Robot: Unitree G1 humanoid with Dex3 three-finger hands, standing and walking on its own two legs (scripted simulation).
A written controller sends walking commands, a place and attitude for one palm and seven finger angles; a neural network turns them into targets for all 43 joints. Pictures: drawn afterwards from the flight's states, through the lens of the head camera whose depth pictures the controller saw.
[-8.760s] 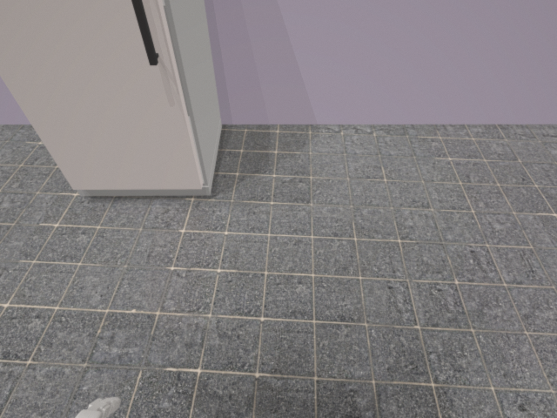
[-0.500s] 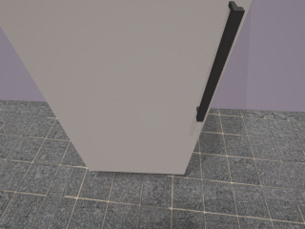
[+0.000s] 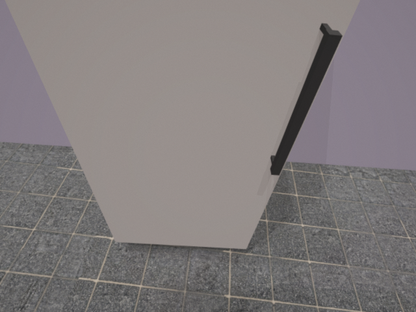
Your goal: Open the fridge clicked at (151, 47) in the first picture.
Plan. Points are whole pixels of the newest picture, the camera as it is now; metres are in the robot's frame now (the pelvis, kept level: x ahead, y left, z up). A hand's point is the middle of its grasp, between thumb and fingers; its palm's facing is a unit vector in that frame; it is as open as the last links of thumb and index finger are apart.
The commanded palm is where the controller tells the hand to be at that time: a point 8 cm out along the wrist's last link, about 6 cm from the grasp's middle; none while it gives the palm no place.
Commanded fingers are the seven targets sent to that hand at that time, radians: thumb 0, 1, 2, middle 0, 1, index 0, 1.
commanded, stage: come to a stop and stand still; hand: right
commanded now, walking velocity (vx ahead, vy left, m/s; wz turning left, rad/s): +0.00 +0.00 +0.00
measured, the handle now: (295, 113) +0.51 -0.15 +0.14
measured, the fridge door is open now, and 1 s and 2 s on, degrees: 0 0 0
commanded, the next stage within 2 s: look again from close up in 0.14 s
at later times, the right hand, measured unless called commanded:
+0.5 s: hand out of the picture -0.01 -0.17 -0.17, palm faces +0.03 +0.98 -0.19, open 7.4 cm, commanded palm none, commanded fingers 0.00 -0.90 -0.90 0.20 0.30 0.20 0.30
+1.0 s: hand out of the picture +0.01 -0.20 -0.17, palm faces +0.02 +0.97 -0.23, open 7.4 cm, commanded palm none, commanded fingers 0.00 -0.90 -0.90 0.20 0.30 0.20 0.30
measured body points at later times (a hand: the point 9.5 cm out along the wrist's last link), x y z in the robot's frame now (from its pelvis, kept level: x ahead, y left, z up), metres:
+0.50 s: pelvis -0.01 +0.00 +0.00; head -0.01 +0.00 +0.45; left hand -0.02 +0.21 -0.16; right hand -0.01 -0.23 -0.15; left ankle -0.01 +0.08 -0.74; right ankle -0.03 -0.14 -0.74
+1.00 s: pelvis -0.02 -0.01 +0.00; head +0.00 -0.01 +0.45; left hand -0.01 +0.22 -0.16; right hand +0.01 -0.25 -0.15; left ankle -0.01 +0.08 -0.74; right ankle -0.03 -0.14 -0.74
